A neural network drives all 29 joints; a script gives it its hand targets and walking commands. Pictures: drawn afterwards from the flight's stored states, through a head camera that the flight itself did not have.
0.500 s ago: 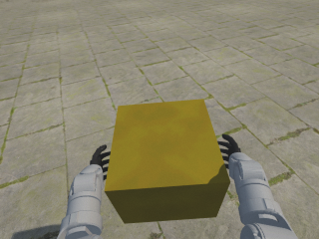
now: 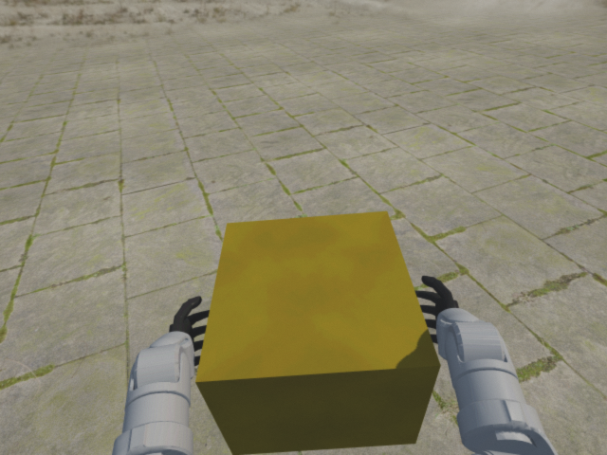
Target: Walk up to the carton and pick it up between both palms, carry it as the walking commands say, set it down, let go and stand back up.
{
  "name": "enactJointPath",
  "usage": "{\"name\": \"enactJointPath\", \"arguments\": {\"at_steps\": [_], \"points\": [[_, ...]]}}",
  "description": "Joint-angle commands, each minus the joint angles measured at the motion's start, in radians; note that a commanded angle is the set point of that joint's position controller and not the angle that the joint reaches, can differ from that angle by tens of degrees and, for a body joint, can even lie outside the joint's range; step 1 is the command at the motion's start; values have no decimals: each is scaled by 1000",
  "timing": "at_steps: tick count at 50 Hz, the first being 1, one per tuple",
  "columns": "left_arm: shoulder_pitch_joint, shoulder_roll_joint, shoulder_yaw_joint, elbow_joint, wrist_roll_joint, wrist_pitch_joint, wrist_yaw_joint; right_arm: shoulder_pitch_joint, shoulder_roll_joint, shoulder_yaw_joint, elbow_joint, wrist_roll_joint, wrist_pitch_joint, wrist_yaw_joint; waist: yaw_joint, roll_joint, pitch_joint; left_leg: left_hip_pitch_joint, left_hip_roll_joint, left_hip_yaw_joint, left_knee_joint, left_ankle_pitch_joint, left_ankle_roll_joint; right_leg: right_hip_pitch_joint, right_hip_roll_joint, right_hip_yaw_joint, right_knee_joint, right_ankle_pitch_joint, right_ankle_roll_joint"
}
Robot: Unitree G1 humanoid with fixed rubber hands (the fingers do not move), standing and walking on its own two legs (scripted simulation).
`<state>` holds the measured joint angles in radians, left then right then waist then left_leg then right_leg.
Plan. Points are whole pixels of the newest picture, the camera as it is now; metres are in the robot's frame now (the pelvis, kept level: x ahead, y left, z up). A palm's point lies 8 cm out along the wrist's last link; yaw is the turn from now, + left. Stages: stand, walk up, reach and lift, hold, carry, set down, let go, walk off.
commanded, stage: reach and lift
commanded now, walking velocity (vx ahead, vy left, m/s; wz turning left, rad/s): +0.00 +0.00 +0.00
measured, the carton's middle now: (314, 325) +0.36 +0.00 -0.03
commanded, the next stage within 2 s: hold in 0.56 s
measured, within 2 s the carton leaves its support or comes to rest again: neither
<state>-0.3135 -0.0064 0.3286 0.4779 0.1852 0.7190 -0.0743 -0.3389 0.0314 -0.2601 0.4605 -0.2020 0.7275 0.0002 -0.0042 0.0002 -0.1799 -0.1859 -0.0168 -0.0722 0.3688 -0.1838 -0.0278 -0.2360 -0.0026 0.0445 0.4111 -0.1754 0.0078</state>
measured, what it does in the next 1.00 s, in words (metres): stands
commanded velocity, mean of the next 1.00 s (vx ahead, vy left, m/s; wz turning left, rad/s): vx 0.00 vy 0.00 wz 0.00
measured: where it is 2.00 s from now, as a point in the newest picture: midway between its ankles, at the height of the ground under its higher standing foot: outside the picture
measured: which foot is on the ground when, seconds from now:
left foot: down 0.00-1.00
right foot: down 0.00-1.00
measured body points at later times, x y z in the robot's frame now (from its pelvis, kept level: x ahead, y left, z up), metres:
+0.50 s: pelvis +0.01 +0.00 +0.00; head -0.05 -0.01 +0.45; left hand +0.31 +0.20 +0.03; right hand +0.32 -0.18 +0.04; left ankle +0.01 +0.14 -0.74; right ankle +0.03 -0.12 -0.74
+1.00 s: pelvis -0.01 +0.00 +0.00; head -0.07 -0.01 +0.45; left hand +0.29 +0.19 +0.03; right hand +0.30 -0.18 +0.03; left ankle +0.01 +0.14 -0.74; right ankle +0.03 -0.12 -0.74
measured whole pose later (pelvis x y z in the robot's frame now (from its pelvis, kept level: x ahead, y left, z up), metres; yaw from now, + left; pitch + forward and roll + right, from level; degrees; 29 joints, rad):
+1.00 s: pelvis -0.01 +0.00 +0.00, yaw +0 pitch -2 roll +1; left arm -0.27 -0.02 0.32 0.42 0.20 0.72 -0.08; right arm -0.30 0.04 -0.24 0.43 -0.20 0.71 0.00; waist 0.00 0.00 -0.14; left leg -0.14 -0.01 -0.07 0.33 -0.16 -0.03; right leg -0.19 0.00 0.05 0.38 -0.15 0.00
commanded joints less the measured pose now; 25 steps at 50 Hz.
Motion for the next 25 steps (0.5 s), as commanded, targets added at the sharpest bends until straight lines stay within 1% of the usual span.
{"name": "enactJointPath", "arguments": {"at_steps": [1,2,3,4,5,6,7,8,9,10,11,12,13,14,15,16,17,18,19,20,21,22,23,24,25], "points": [[-796,-1034,-513,-139,-226,-78,-340,-748,1002,491,-159,257,-70,397,11,21,-210,67,-85,59,-55,30,23,242,92,-17,-90,45,5],[-846,-1019,-516,-139,-237,-84,-341,-740,1003,473,-122,242,-72,395,2,12,-180,43,-77,56,-60,-35,25,234,89,-11,-89,-14,0],[-836,-1014,-496,-130,-229,-88,-340,-779,1003,478,-146,251,-78,399,17,3,-182,40,-78,56,-63,-25,28,246,91,-14,-91,1,2],[-821,-1028,-491,-103,-222,-90,-342,-782,987,474,-137,247,-85,403,10,31,-189,46,-81,58,-70,-31,25,236,92,-12,-97,-10,0],[-846,-1017,-516,-144,-240,-97,-336,-770,1001,487,-113,248,-83,409,4,12,-159,79,-75,58,-66,-13,23,191,96,-22,-87,-18,1],[-829,-1023,-531,-164,-233,-94,-334,-760,975,473,-122,254,-92,413,-6,63,-212,85,-79,59,-61,13,14,222,99,-22,-81,20,-4],[-830,-1030,-534,-178,-245,-98,-332,-724,1008,488,-121,246,-86,409,-7,29,-238,94,-77,57,-61,35,21,230,102,-20,-78,48,-2],[-817,-1024,-538,-185,-243,-106,-334,-768,1029,517,-162,267,-94,411,23,22,-309,124,-85,58,-47,85,23,258,94,-10,-81,94,0],[-864,-1019,-583,-245,-273,-115,-334,-786,1024,556,-213,280,-105,406,20,-3,-344,156,-82,57,-35,127,24,252,98,-4,-76,111,4],[-816,-1019,-587,-232,-273,-102,-327,-683,1025,531,-152,254,-88,401,-5,-8,-301,158,-80,44,-52,176,19,235,102,-15,-74,172,-1],[-769,-1024,-605,-230,-267,-85,-327,-643,1011,536,-178,251,-86,402,-4,18,-282,160,-87,57,-58,211,12,263,102,-15,-83,220,2],[-748,-1032,-622,-255,-273,-89,-324,-613,1007,540,-185,244,-83,394,-8,21,-310,182,-80,45,-51,249,11,275,104,-11,-81,249,-3],[-700,-1034,-626,-300,-270,-93,-318,-625,1031,601,-263,288,-86,397,22,25,-378,196,-92,44,-48,331,11,324,104,-12,-67,354,7],[-646,-1015,-620,-286,-261,-79,-313,-569,1023,606,-268,274,-75,385,22,17,-363,215,-99,37,-57,380,10,322,102,-6,-78,424,9],[-660,-1002,-634,-335,-279,-88,-309,-600,1027,616,-296,281,-78,383,28,-24,-408,238,-87,33,-54,401,16,324,110,-7,-66,436,13],[-659,-1018,-654,-328,-283,-76,-314,-575,1005,604,-291,281,-81,376,11,41,-404,224,-94,37,-62,404,4,347,106,-5,-71,454,8],[-684,-1003,-674,-373,-292,-75,-311,-524,1015,584,-275,262,-74,369,-8,38,-393,212,-97,35,-66,401,2,364,108,-5,-82,461,6],[-718,-982,-681,-399,-299,-81,-303,-535,1023,596,-269,264,-73,365,4,29,-343,235,-93,33,-61,384,5,320,105,-1,-73,443,8],[-656,-995,-673,-375,-273,-65,-296,-491,1014,567,-256,247,-65,367,0,49,-316,231,-91,22,-69,399,-2,307,107,-4,-89,429,2],[-644,-1013,-672,-340,-290,-61,-298,-527,991,587,-299,248,-68,363,-12,8,-324,228,-85,26,-64,396,3,325,112,-4,-88,423,3],[-628,-1008,-648,-314,-272,-55,-299,-516,988,566,-271,241,-61,365,-6,16,-265,203,-89,31,-74,347,4,300,107,-6,-98,379,5],[-615,-1004,-652,-316,-272,-55,-305,-494,985,564,-282,232,-61,362,-14,7,-262,206,-85,28,-81,327,6,302,106,-7,-103,370,9],[-577,-998,-621,-287,-245,-44,-304,-468,990,559,-275,228,-53,363,5,19,-207,171,-97,35,-87,305,7,319,101,-6,-110,365,8],[-592,-1000,-602,-274,-241,-53,-310,-539,983,566,-298,242,-63,366,5,15,-246,168,-93,35,-84,265,13,320,99,-3,-107,324,14],[-570,-1009,-625,-287,-249,-53,-310,-524,997,577,-299,247,-65,367,5,18,-294,220,-98,34,-74,322,16,307,101,3,-101,364,4]]}}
